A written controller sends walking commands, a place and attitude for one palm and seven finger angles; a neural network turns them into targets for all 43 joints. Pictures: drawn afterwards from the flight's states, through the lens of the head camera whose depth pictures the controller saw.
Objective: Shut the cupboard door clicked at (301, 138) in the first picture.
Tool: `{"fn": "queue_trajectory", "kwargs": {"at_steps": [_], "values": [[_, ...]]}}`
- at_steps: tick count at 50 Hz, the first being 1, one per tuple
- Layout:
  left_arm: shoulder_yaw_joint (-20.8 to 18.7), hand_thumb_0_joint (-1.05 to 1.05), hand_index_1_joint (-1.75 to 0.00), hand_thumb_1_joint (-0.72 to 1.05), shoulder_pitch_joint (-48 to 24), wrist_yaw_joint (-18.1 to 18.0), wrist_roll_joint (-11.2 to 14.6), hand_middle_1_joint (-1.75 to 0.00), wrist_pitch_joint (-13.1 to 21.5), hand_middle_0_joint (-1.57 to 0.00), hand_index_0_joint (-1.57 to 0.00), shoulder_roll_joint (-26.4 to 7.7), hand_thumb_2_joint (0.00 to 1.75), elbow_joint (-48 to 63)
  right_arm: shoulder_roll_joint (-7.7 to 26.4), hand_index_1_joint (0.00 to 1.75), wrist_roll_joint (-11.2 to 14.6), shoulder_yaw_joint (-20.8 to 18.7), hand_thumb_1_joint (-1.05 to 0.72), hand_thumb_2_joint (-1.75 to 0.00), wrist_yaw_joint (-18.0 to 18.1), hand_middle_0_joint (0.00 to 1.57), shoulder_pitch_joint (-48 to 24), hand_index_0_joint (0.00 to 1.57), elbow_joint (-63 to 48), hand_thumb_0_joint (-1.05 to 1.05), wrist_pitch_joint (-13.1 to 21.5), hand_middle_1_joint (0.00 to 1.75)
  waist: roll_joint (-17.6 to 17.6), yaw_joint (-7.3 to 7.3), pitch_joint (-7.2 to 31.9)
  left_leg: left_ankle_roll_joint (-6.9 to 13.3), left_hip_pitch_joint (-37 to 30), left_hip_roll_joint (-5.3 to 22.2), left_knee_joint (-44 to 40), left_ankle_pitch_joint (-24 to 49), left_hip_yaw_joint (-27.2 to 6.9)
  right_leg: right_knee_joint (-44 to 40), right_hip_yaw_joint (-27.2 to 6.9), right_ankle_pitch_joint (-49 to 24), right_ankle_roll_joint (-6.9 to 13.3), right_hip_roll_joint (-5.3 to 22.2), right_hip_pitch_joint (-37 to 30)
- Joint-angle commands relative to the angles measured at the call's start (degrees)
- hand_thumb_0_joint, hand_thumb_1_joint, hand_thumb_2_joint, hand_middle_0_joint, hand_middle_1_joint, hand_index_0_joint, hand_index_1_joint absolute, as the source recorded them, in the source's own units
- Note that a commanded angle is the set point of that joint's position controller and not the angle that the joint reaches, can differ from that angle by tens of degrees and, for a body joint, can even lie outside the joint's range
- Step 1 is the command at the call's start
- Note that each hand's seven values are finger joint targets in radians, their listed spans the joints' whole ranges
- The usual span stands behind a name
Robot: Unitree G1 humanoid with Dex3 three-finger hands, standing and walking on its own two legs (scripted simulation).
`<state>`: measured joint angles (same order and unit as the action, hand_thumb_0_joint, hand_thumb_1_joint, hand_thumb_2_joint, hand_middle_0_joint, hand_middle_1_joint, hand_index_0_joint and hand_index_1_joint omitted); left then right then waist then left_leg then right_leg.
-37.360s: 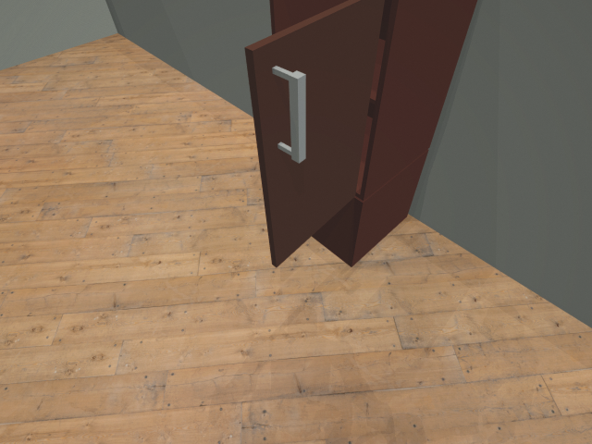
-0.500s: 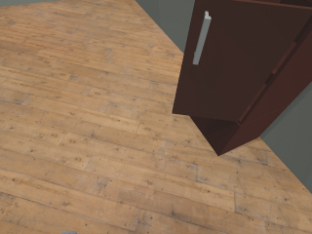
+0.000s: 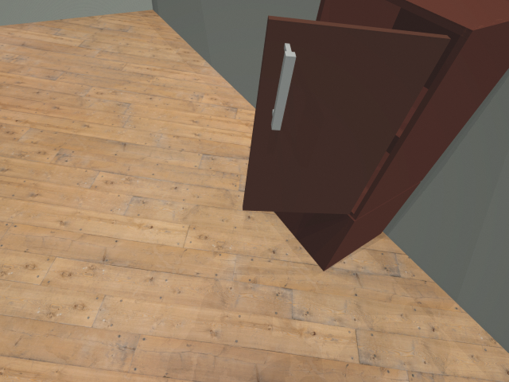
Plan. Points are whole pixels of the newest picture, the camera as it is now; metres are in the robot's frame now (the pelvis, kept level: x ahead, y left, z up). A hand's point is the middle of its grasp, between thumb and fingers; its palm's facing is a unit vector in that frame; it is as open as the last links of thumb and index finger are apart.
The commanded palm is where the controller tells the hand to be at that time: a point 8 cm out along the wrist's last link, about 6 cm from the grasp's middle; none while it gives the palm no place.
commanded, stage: take the last steps up to it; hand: left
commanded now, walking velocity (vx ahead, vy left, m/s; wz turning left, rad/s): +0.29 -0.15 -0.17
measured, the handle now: (281, 89) +0.65 -0.02 +0.13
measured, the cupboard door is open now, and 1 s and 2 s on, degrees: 58 58 58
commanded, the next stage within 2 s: come to a stop and stand still in 0.34 s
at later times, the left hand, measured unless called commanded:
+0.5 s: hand (223, 300) +0.31 +0.06 -0.17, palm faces -0.16 -0.97 -0.20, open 7.4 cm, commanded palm none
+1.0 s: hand (198, 332) +0.24 +0.10 -0.16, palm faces -0.01 -0.97 -0.25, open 7.4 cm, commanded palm none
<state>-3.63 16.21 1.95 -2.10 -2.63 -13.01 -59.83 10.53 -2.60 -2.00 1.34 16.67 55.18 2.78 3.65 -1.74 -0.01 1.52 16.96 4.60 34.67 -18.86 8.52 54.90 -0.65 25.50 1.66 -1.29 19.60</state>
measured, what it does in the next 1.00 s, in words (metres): walks ahead: right foot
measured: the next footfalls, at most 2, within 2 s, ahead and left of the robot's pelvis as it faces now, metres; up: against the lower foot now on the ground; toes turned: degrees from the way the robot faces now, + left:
right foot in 0.40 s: +0.27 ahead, -0.20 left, +0.00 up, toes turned -10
left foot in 1.06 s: +0.21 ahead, +0.01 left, +0.00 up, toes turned -2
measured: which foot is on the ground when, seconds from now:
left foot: down 0.00-0.42, up 0.44-1.00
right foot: up 0.00-0.38, down 0.40-1.00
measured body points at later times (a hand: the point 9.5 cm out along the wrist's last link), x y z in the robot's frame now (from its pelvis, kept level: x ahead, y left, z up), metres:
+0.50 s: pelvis +0.17 -0.11 -0.01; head +0.23 -0.12 +0.44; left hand +0.32 +0.11 -0.15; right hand +0.07 -0.33 -0.16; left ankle +0.05 +0.06 -0.65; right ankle +0.23 -0.20 -0.73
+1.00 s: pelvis +0.20 -0.09 +0.01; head +0.24 -0.10 +0.46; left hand +0.24 +0.15 -0.14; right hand +0.30 -0.34 -0.13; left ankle +0.18 +0.07 -0.69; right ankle +0.23 -0.20 -0.73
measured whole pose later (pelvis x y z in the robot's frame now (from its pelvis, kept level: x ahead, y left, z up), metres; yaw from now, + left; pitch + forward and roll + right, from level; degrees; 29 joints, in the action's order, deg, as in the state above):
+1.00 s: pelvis +0.20 -0.09 +0.01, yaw -4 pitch +1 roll +2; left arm -2.3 13.4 -1.8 -2.2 -0.4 -9.9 -57.7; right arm 12.7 -0.3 -3.3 0.6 4.3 55.6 -3.4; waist 1.1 2.6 -3.8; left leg -3.5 19.8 0.5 45.6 -24.8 -1.0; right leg 24.7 4.3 8.9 1.6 3.4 17.1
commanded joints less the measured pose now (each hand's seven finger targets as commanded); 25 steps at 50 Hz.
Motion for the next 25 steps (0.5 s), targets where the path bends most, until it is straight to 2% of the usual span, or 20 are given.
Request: {"fn": "queue_trajectory", "kwargs": {"at_steps": [1,3,4,6,7,9,12,13,15,16,17,18,19,20,21,22,23,24,25], "values": [[-1.52,0.0,-0.3,0.9,-7.99,1.18,-0.21,-0.3,1.84,-0.2,-0.2,-3.84,0.9,7.31,10.72,0.3,0.18,-1.84,-0.9,-0.9,1.47,0.2,7.41,0.2,-0.37,0.0,0.69,0.3,-11.98,-1.06,-7.78,2.95,-8.29,18.69,-25.11,3.93,-19.66,13.78,-2.97,-8.67,-1.43,5.84,19.94],[-0.95,0.0,-0.3,0.9,-6.97,1.44,0.09,-0.3,1.54,-0.2,-0.2,-2.25,0.9,6.5,10.3,0.3,0.24,-1.7,-0.9,-0.9,1.59,0.2,8.85,0.2,0.71,0.0,1.3,0.3,-10.68,-0.6,-5.44,3.05,-12.0,16.5,-23.04,16.21,-12.25,11.22,-1.38,-10.85,-2.33,5.3,19.44],[-0.74,0.0,-0.3,0.9,-6.48,1.39,0.16,-0.3,1.27,-0.2,-0.2,-1.75,0.9,6.2,10.06,0.3,0.41,-1.7,-0.9,-0.9,1.48,0.2,9.67,0.2,1.15,0.0,1.32,0.3,-11.38,-0.49,-4.8,2.77,-12.79,15.38,-22.76,18.13,-9.0,10.55,-0.67,-12.52,-2.53,5.07,19.22],[-0.41,0.0,-0.3,0.9,-6.99,1.36,0.25,-0.3,1.0,-0.2,-0.2,-1.14,0.9,6.05,9.64,0.3,0.66,-1.77,-0.9,-0.9,1.24,0.2,10.22,0.2,1.98,0.0,1.19,0.3,-12.8,-0.39,-4.28,2.75,-14.5,13.94,-22.44,20.36,-5.42,8.04,0.79,-15.42,-3.04,5.06,20.4],[-0.2,0.0,-0.3,0.9,-8.47,1.36,0.24,-0.3,1.18,-0.2,-0.2,-0.92,0.9,6.49,9.09,0.3,0.69,-1.63,-0.9,-0.9,1.19,0.2,11.61,0.2,2.47,0.0,1.18,0.3,-12.8,-1.02,-4.86,2.44,-15.16,13.32,-22.06,23.41,-4.55,6.19,1.77,-16.28,-2.92,4.93,20.82],[0.16,0.0,-0.3,0.9,-10.82,1.34,0.34,-0.3,1.15,-0.2,-0.2,-0.35,0.9,7.07,9.02,0.3,0.56,-1.82,-0.9,-0.9,0.99,0.2,11.98,0.2,3.19,0.0,0.91,0.3,-13.8,-1.14,-5.66,2.75,-15.39,13.86,-21.74,25.35,-2.09,0.71,2.75,-18.37,-3.0,5.76,20.72],[0.7,0.0,-0.3,0.9,-15.96,1.27,0.52,-0.3,1.62,-0.2,-0.2,-0.55,0.9,8.28,8.78,0.3,0.24,-1.87,-0.9,-0.9,0.77,0.2,13.86,0.2,4.37,0.0,0.51,0.3,-14.16,-2.9,-7.72,2.81,-15.34,13.99,-20.5,30.28,-0.78,-9.31,5.24,-18.02,-2.02,5.27,17.81],[0.71,0.0,-0.3,0.9,-16.42,1.23,0.54,-0.3,1.69,-0.2,-0.2,-0.46,0.9,8.13,9.1,0.3,0.18,-1.99,-0.9,-0.9,0.79,0.2,13.88,0.2,4.77,0.0,0.41,0.3,-14.72,-3.0,-7.28,2.66,-15.74,14.39,-19.78,31.84,-0.52,-11.63,5.51,-17.74,-1.62,4.94,16.33],[0.47,0.0,-0.3,0.9,-15.19,1.04,0.76,-0.3,2.02,-0.2,-0.2,-1.27,0.9,7.73,10.24,0.3,0.31,-2.5,-0.9,-0.9,0.82,0.2,12.59,0.2,4.95,0.0,0.16,0.3,-15.24,-2.0,-6.08,2.65,-16.91,15.45,-17.8,36.23,0.02,-15.37,6.13,-16.21,-0.3,4.05,12.32],[0.34,0.0,-0.3,0.9,-13.64,0.94,0.8,-0.3,2.28,-0.2,-0.2,-1.83,0.9,7.31,10.75,0.3,0.42,-2.66,-0.9,-0.9,0.86,0.2,11.96,0.2,5.1,0.0,0.07,0.3,-15.55,-1.12,-4.92,2.48,-16.81,15.7,-15.6,40.02,0.47,-17.42,6.55,-15.43,0.37,3.26,8.63],[0.06,0.0,-0.3,0.9,-10.27,0.69,0.76,-0.3,2.63,-0.2,-0.2,-2.84,0.9,6.39,10.95,0.3,0.53,-2.79,-0.9,-0.9,0.86,0.2,11.09,0.2,5.18,0.0,-0.12,0.3,-14.88,0.51,-3.5,2.12,-15.76,15.61,-11.52,43.36,0.68,-20.51,7.15,-14.99,1.08,2.21,2.77],[-0.45,0.0,-0.3,0.9,-3.39,0.48,0.62,-0.3,3.1,-0.2,-0.2,-3.73,0.9,4.24,11.27,0.3,0.93,-2.87,-0.9,-0.9,0.87,0.2,9.48,0.2,5.02,0.0,-0.12,0.3,-13.24,3.83,0.27,0.85,-14.27,14.31,-5.18,44.51,1.82,-24.52,7.91,-18.87,1.48,0.61,-6.54],[-1.43,0.0,-0.3,0.9,5.19,0.05,0.33,-0.3,3.85,-0.2,-0.2,-6.79,0.9,1.53,10.6,0.3,1.57,-2.9,-0.9,-0.9,0.57,0.2,8.02,0.2,4.83,0.0,0.1,0.3,-8.07,7.98,5.2,-1.01,-7.98,11.35,5.33,38.56,3.22,-27.56,5.18,-22.17,2.6,1.82,-20.03],[-2.87,0.0,-0.3,0.9,12.56,-0.79,-0.12,-0.3,4.61,-0.2,-0.2,-12.46,0.9,-0.68,6.85,0.3,2.62,-2.24,-0.9,-0.9,0.03,0.2,9.21,0.2,4.07,0.0,-0.01,0.3,7.67,10.39,12.1,-2.82,5.66,2.51,23.03,6.09,5.15,-30.77,-10.78,-27.38,7.21,15.61,-33.27],[-2.83,0.0,-0.3,0.9,12.44,-1.2,1.05,-0.3,4.8,-0.2,-0.2,-14.27,0.9,-1.23,4.26,0.3,2.88,-1.42,-0.9,-0.9,0.31,0.2,10.21,0.2,2.7,0.0,-0.48,0.3,12.59,7.91,14.7,-2.68,12.0,-2.56,37.31,-19.98,-1.68,-34.64,-21.18,-35.92,10.93,22.98,-33.09],[-2.51,0.0,-0.3,0.9,7.75,-1.91,1.57,-0.3,4.1,-0.2,-0.2,-13.08,0.9,0.37,4.21,0.3,2.94,-1.44,-0.9,-0.9,0.38,0.2,8.06,0.2,1.86,0.0,-1.44,0.3,6.1,6.58,7.74,-1.4,12.66,-0.38,40.57,-17.26,-6.41,-38.28,-18.89,-31.42,11.61,23.46,-23.24],[-1.59,0.0,-0.3,0.9,2.23,-2.44,1.14,-0.3,4.64,-0.2,-0.2,-9.79,0.9,1.73,3.54,0.3,2.5,-1.46,-0.9,-0.9,0.29,0.2,7.87,0.2,3.14,0.0,-1.61,0.3,7.33,4.23,5.45,-1.85,12.56,1.28,41.1,-11.84,-8.1,-38.51,-16.06,-37.74,9.49,21.42,-17.35],[-0.47,0.0,-0.3,0.9,-1.9,-2.78,1.47,-0.3,4.87,-0.2,-0.2,-6.8,0.9,2.51,3.41,0.3,2.34,-1.25,-0.9,-0.9,0.33,0.2,8.28,0.2,4.1,0.0,-1.9,0.3,2.98,1.93,3.93,-2.58,10.54,2.15,39.8,-8.2,-9.03,-37.0,-11.94,-44.94,8.69,20.13,-14.05],[0.37,0.0,-0.3,0.9,-4.06,-3.16,1.53,-0.3,5.19,-0.2,-0.2,-4.62,0.9,2.99,2.62,0.3,2.14,-0.84,-0.9,-0.9,0.42,0.2,8.31,0.2,4.67,0.0,-2.52,0.3,-0.3,0.33,4.04,-3.08,7.15,2.44,36.48,-6.17,-9.65,-36.03,-7.58,-53.72,7.4,18.79,-10.16]]}}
